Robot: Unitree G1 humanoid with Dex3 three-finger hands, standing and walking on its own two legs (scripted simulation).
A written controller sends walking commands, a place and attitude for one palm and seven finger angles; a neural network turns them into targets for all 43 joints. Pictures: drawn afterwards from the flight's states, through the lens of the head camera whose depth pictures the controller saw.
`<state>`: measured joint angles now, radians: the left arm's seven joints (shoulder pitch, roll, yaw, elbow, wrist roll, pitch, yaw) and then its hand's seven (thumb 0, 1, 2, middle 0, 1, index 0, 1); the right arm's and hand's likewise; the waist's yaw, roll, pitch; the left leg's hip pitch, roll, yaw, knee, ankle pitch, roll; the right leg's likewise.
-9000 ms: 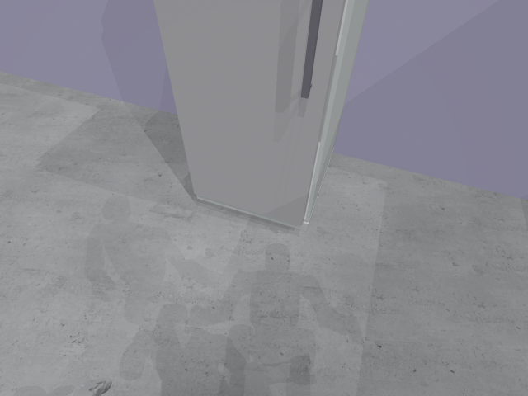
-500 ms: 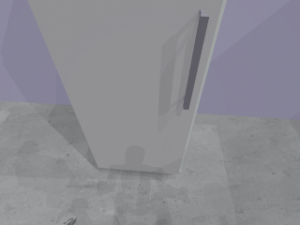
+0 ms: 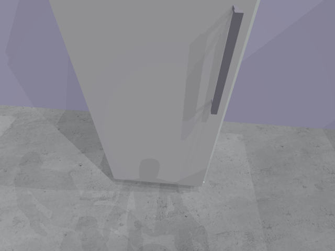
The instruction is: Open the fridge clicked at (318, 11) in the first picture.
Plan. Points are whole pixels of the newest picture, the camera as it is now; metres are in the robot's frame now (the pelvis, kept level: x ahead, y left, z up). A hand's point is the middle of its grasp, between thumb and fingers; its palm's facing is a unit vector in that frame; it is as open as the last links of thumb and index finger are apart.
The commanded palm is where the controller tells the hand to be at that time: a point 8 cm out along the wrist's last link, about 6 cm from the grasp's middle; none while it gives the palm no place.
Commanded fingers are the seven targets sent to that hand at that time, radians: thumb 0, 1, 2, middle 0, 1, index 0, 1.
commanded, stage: come to a stop and stand still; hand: right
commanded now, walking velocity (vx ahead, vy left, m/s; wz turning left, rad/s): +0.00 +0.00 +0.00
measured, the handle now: (222, 67) +0.59 -0.12 +0.16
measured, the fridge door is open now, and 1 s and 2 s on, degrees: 0 0 0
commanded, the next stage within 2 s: look again from close up in 0.08 s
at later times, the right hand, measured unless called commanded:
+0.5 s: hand out of the picture +0.02 -0.19 -0.17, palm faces +0.01 +0.97 -0.24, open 7.4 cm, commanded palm none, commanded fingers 0.00 -0.90 -0.90 0.20 0.30 0.20 0.30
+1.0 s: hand out of the picture +0.03 -0.20 -0.17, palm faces +0.00 +0.97 -0.25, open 7.4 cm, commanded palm none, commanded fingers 0.00 -0.90 -0.90 0.20 0.30 0.20 0.30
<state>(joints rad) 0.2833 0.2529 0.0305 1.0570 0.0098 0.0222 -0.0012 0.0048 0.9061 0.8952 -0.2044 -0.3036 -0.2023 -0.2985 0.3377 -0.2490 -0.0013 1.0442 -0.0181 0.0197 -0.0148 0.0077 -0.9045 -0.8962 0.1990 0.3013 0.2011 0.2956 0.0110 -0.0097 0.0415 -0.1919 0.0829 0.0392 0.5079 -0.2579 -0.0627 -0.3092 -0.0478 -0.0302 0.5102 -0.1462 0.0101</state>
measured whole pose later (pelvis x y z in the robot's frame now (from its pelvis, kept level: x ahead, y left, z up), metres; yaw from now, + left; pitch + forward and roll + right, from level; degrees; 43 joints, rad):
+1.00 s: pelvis +0.01 +0.00 +0.00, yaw +0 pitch -3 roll +1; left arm 0.21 0.21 0.02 1.08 0.01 0.01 0.00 0.00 0.91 0.90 -0.20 -0.30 -0.20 -0.30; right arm 0.27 -0.22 -0.01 1.06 -0.02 0.00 -0.02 0.01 -0.91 -0.90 0.20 0.30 0.20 0.30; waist 0.01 -0.01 0.05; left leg -0.15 0.08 0.04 0.45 -0.25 -0.07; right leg -0.27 -0.05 -0.03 0.46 -0.14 0.02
